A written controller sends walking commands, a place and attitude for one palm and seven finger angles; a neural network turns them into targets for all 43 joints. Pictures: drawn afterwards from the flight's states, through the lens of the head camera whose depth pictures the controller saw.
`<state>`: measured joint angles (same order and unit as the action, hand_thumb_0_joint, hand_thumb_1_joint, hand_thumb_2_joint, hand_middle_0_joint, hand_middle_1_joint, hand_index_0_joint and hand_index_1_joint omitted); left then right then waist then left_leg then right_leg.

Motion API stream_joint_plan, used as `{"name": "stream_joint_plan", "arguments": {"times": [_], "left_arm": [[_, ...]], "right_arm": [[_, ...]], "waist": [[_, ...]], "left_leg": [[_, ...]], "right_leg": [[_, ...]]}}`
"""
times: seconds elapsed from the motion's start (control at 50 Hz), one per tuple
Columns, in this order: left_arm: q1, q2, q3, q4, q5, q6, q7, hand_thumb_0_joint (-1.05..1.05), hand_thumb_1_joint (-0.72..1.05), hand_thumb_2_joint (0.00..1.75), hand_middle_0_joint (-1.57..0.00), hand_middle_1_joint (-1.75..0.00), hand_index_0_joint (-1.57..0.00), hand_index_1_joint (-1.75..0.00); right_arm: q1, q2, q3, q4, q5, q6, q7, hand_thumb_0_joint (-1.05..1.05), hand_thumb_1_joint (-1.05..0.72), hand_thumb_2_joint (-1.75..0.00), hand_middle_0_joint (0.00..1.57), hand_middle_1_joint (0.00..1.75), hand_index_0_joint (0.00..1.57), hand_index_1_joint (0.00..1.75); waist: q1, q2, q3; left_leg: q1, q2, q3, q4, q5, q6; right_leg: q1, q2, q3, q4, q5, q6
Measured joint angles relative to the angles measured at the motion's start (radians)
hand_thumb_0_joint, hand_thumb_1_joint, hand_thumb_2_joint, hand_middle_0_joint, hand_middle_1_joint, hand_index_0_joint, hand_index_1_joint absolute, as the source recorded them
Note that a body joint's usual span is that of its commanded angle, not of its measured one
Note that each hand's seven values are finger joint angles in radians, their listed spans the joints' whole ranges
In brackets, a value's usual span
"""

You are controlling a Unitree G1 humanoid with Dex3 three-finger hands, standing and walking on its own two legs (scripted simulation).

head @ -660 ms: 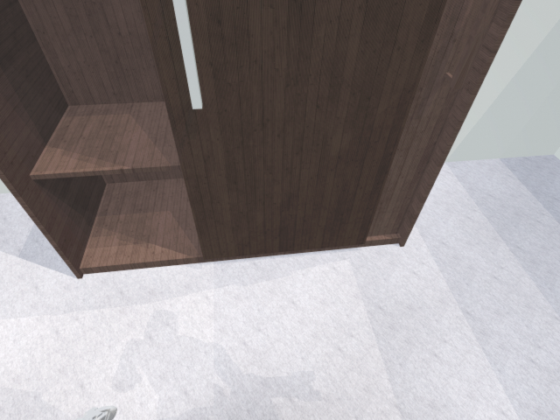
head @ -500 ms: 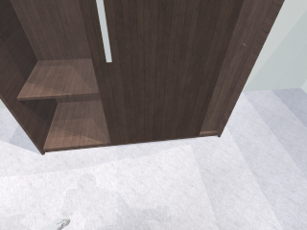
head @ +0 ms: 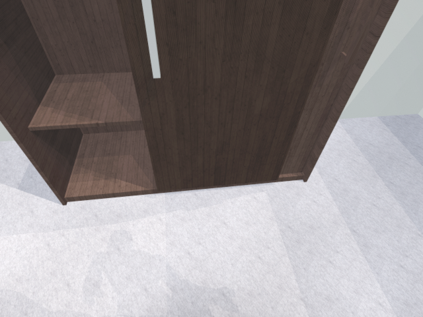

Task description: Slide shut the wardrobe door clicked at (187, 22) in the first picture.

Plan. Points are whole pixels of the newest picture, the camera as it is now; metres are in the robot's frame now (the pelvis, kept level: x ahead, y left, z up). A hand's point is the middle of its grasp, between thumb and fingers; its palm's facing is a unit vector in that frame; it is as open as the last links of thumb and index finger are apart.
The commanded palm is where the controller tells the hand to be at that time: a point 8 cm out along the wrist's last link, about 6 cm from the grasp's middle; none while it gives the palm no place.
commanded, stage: stand and wait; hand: right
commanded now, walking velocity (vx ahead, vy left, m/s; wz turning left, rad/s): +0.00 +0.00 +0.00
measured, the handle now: (149, 21) +0.85 +0.25 +0.18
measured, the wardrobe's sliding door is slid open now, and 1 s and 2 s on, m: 0.50 0.50 0.50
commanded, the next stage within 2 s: look at it before walking up in 0.16 s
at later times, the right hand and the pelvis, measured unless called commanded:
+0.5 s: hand out of the picture +0.09 -0.24 -0.15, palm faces -0.03 +0.94 -0.34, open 7.4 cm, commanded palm none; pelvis +0.00 +0.01 +0.00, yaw +0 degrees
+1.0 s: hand out of the picture +0.08 -0.24 -0.15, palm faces -0.03 +0.94 -0.33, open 7.4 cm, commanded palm none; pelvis +0.01 +0.00 +0.00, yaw +0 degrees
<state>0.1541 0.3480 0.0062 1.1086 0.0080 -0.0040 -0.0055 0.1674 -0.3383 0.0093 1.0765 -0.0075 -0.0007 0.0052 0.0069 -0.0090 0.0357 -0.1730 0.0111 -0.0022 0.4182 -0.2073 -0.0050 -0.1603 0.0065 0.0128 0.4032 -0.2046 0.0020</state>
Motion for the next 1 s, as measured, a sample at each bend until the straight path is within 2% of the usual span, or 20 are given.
{"name": "stream_joint_plan", "arguments": {"times": [0.44,1.0], "left_arm": [[-0.035,-0.009,-0.006,0.001,0.0,-0.008,0.001,0.0,0.91,0.9,-0.21,-0.3,-0.21,-0.3],[-0.039,-0.012,-0.006,0.006,-0.003,-0.007,0.005,0.0,0.91,0.9,-0.21,-0.3,-0.21,-0.3]], "right_arm": [[-0.041,0.006,0.0,-0.006,0.0,-0.009,0.0,0.01,-0.9,-0.9,0.21,0.3,0.2,0.3],[-0.024,-0.001,-0.003,0.007,0.0,-0.005,0.001,0.01,-0.9,-0.9,0.21,0.3,0.2,0.3]], "waist": [[0.0,0.0,-0.01],[-0.009,0.007,0.002]], "left_leg": [[0.02,-0.01,0.002,-0.025,0.007,0.01],[0.039,-0.011,0.0,-0.054,0.014,0.006]], "right_leg": [[0.022,-0.011,0.002,-0.028,0.008,0.011],[0.038,-0.011,0.0,-0.046,0.008,0.008]]}}
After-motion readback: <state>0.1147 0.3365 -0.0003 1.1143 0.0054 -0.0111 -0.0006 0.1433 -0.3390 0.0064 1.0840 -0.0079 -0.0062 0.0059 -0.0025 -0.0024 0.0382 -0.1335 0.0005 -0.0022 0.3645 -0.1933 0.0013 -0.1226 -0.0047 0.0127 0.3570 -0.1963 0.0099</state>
